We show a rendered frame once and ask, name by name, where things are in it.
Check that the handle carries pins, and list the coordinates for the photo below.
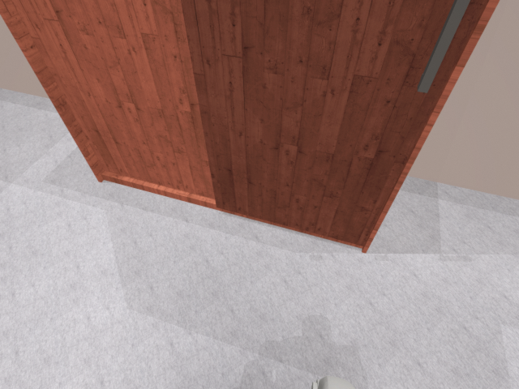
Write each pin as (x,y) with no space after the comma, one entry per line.
(448,31)

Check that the wardrobe door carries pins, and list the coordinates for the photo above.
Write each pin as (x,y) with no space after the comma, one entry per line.
(310,108)
(124,68)

